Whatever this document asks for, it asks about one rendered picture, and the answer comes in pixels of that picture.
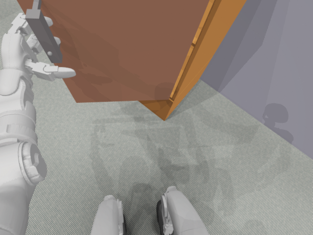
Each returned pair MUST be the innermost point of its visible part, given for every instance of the cupboard door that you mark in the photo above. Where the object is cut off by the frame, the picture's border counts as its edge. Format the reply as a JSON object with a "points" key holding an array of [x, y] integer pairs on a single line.
{"points": [[122, 50]]}

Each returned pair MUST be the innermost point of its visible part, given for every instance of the robot left upper arm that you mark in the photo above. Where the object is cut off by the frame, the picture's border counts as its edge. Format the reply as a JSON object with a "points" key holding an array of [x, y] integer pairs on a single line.
{"points": [[21, 169]]}

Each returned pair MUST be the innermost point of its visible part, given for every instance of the robot left forearm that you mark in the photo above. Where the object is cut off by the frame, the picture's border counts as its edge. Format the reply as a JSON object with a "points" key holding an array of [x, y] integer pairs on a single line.
{"points": [[17, 112]]}

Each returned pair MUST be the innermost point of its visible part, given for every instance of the robot right shin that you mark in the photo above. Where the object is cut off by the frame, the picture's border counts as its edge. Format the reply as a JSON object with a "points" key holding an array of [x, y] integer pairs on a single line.
{"points": [[167, 223]]}

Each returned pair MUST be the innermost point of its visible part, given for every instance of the robot left hand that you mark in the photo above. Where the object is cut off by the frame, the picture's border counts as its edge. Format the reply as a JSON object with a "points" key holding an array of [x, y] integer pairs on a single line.
{"points": [[15, 51]]}

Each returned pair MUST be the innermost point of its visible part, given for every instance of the handle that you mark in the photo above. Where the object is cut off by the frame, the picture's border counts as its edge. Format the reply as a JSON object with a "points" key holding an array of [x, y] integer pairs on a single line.
{"points": [[39, 26]]}

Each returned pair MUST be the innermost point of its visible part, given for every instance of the left robot thigh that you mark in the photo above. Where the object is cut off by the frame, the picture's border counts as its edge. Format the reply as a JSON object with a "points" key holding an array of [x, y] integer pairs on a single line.
{"points": [[108, 218]]}

